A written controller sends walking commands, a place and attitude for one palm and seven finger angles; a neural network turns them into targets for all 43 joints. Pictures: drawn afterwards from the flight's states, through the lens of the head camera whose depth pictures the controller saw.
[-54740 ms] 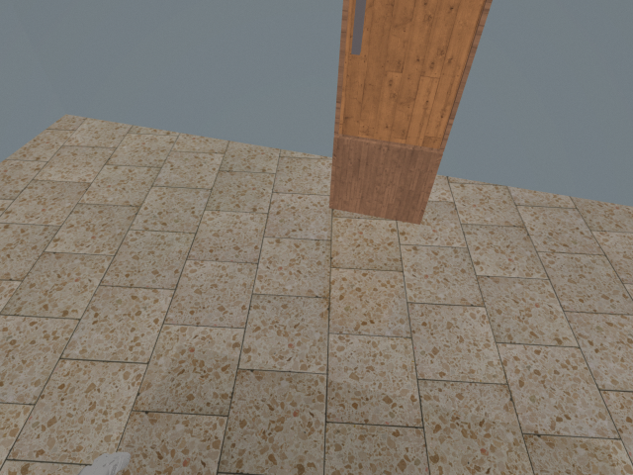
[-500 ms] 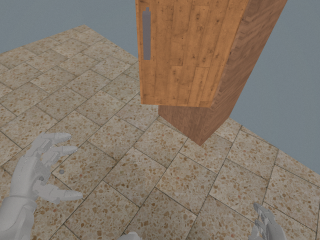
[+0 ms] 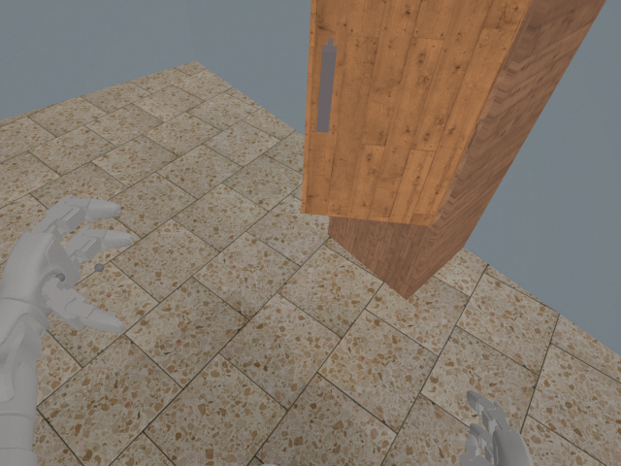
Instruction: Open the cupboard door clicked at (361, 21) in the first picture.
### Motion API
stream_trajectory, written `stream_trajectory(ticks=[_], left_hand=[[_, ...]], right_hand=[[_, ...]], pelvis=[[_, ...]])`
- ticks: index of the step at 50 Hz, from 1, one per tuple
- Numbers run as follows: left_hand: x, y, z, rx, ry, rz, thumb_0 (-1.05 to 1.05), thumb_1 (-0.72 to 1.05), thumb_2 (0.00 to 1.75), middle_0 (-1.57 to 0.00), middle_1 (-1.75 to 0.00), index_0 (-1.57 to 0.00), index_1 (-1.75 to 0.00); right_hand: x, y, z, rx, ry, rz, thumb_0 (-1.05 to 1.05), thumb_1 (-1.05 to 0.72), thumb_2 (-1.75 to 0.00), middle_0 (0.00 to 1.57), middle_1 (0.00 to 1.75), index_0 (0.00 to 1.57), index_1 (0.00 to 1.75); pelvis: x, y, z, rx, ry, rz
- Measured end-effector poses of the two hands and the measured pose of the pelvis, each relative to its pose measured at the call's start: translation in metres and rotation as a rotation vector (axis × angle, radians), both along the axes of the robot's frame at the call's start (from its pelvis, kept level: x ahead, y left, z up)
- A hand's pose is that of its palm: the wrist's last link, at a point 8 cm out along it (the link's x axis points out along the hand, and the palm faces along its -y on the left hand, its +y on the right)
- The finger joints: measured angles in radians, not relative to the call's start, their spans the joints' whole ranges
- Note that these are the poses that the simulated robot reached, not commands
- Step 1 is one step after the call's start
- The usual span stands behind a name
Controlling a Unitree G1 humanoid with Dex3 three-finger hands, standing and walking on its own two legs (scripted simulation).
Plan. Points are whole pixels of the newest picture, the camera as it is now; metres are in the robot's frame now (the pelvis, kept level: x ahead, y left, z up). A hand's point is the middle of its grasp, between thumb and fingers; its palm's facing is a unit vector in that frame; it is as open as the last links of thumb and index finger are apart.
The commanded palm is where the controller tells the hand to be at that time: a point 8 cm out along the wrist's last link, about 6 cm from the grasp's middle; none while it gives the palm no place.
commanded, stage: raise the hand with hooked fingers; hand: left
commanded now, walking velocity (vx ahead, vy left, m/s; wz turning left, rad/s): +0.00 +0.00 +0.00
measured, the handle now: (326, 86) +0.80 +0.04 +0.09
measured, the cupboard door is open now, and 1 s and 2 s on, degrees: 42 42 42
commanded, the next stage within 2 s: move the hooked fingers beside the handle in 0.40 s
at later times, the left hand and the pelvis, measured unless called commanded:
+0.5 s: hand (127, 284) +0.28 +0.24 +0.10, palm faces +0.01 -1.00 -0.03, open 14.0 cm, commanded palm +0.26 +0.29 +0.10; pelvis +0.00 -0.03 +0.00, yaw +0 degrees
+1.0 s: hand (204, 203) +0.42 +0.19 +0.10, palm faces +0.00 -1.00 +0.01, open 14.0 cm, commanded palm +0.40 +0.25 +0.10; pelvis +0.01 -0.06 -0.01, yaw -2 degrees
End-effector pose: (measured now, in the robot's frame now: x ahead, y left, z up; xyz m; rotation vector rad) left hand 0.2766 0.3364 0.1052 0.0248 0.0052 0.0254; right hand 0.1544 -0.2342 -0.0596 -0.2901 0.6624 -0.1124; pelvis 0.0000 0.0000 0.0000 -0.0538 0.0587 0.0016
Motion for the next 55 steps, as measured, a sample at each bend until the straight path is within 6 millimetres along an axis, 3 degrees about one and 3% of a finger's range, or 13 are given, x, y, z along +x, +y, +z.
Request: stream_trajectory(ticks=[6,12,29,33,39,47,55], left_hand=[[-0.004,-0.014,-0.014,-0.01,0.058,-0.042,-0.01,-0.5,0.3,-0.3,-1.2,-0.3,-1.2],[-0.01,-0.019,-0.01,-0.003,-0.005,0.0,-0.01,-0.5,0.3,-0.3,-1.2,-0.3,-1.2],[-0.012,-0.044,-0.004,-0.01,0.014,0.005,-0.01,-0.5,0.3,-0.3,-1.2,-0.31,-1.2],[0.008,-0.05,-0.007,-0.024,0.013,0.015,-0.01,-0.5,0.3,-0.3,-1.2,-0.31,-1.2],[0.054,-0.07,-0.003,-0.018,0.014,-0.033,-0.01,-0.5,0.3,-0.3,-1.2,-0.3,-1.2],[0.111,-0.088,-0.003,-0.041,0.04,-0.041,-0.01,-0.5,0.3,-0.3,-1.2,-0.31,-1.2],[0.145,-0.094,-0.008,-0.026,0.024,-0.026,-0.01,-0.5,0.3,-0.3,-1.2,-0.3,-1.2]], right_hand=[[-0.013,-0.013,0.001,-0.014,0.009,-0.027,0.02,-0.91,-0.9,0.2,0.3,0.2,0.3],[-0.02,-0.021,0.003,-0.024,0.016,-0.026,0.02,-0.91,-0.9,0.2,0.3,0.2,0.3],[-0.007,-0.041,-0.006,0.016,-0.015,-0.012,0.02,-0.91,-0.9,0.2,0.3,0.2,0.3],[-0.008,-0.051,-0.012,0.001,0.015,-0.011,0.01,-0.91,-0.9,0.2,0.3,0.2,0.3],[-0.021,-0.069,-0.022,-0.013,0.076,-0.059,0.01,-0.91,-0.9,0.2,0.3,0.2,0.3],[-0.057,-0.089,-0.035,-0.009,0.203,-0.158,0.01,-0.91,-0.9,0.2,0.3,0.2,0.3],[-0.097,-0.095,-0.045,-0.015,0.373,-0.232,0.01,-0.91,-0.9,0.2,0.3,0.2,0.3]], pelvis=[[-0.001,-0.001,0.001,0.004,-0.001,-0.009],[-0.003,-0.008,0.002,0.008,-0.01,-0.009],[-0.005,-0.036,0.0,0.019,-0.012,0.006],[-0.007,-0.044,-0.003,0.018,-0.001,0.016],[-0.005,-0.052,-0.006,0.02,0.029,0.005],[0.006,-0.056,-0.009,0.033,0.074,-0.028],[0.015,-0.053,-0.011,0.035,0.117,-0.042]])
